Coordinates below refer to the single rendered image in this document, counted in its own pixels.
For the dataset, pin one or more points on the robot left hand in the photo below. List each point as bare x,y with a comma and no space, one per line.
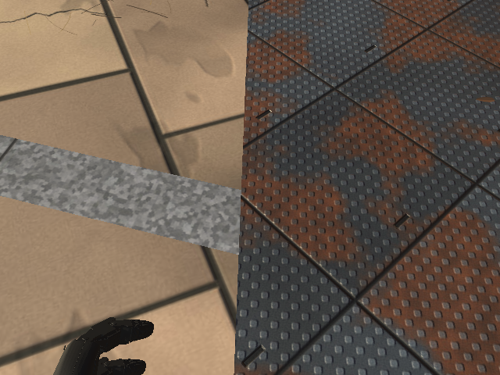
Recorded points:
81,356

